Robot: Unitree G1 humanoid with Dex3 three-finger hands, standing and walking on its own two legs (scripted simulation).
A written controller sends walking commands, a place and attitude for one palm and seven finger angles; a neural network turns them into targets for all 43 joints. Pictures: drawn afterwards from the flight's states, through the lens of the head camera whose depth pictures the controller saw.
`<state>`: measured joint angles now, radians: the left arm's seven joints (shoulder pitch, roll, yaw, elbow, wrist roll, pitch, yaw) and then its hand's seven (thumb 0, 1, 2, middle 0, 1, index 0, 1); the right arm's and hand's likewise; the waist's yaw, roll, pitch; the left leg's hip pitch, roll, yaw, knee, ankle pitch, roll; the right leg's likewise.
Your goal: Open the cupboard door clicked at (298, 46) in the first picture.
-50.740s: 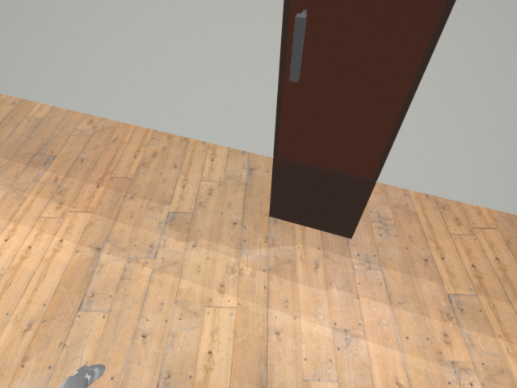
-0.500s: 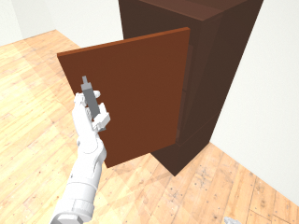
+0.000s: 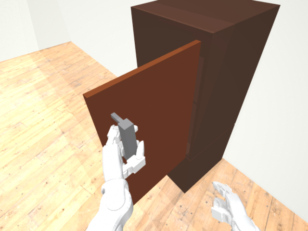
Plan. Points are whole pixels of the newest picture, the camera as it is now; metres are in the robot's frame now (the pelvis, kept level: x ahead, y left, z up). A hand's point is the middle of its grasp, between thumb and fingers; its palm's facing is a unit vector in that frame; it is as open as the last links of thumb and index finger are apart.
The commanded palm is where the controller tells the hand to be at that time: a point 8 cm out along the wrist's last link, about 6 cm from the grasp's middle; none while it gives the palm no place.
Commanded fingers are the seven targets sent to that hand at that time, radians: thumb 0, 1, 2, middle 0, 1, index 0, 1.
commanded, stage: open thumb and fingers to let go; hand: left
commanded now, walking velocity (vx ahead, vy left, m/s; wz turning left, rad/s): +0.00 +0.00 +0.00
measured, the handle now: (125, 142) +0.31 +0.10 +0.11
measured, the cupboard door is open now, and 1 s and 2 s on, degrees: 94 92 94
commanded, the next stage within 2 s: slide the hand sideways off the handle in 0.78 s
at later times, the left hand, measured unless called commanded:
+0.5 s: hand (132, 156) +0.27 +0.07 +0.11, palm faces +0.36 -0.93 +0.00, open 12.9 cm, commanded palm +0.22 +0.11 +0.11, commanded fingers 0.00 -0.50 0.30 -0.25 -0.90 -0.25 -0.90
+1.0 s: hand (133, 163) +0.25 +0.07 +0.11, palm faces +0.04 -1.00 -0.05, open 15.9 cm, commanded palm +0.21 +0.10 +0.11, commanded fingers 0.00 -0.50 0.30 -0.15 -0.30 -0.15 -0.30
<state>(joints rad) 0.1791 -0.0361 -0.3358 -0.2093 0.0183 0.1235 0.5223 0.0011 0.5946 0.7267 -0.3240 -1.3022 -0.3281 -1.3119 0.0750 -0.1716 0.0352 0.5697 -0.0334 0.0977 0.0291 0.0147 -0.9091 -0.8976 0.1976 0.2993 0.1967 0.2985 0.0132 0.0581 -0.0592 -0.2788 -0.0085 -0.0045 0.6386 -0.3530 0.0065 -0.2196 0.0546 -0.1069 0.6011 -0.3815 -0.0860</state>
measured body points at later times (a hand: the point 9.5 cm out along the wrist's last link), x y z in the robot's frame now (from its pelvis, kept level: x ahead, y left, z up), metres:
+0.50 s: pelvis -0.02 +0.00 +0.00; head -0.03 -0.02 +0.45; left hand +0.24 +0.12 +0.11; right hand +0.15 -0.22 -0.10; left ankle -0.01 +0.12 -0.72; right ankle -0.03 -0.06 -0.72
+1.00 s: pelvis -0.03 +0.02 +0.00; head -0.04 +0.00 +0.45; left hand +0.24 +0.12 +0.11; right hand +0.17 -0.17 -0.08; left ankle -0.01 +0.12 -0.72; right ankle -0.03 -0.06 -0.72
